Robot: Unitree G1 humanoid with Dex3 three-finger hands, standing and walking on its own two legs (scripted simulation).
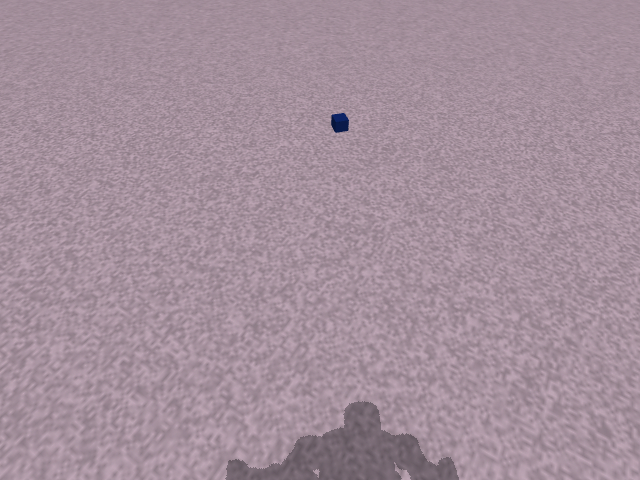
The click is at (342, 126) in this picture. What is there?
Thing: small box
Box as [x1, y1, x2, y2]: [331, 113, 348, 132]
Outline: 344,113 333,114 331,117 331,125 335,132 347,130 348,119
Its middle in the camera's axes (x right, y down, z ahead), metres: +0.10 -0.67 +2.25
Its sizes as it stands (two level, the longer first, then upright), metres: 0.082 0.078 0.070
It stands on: the floor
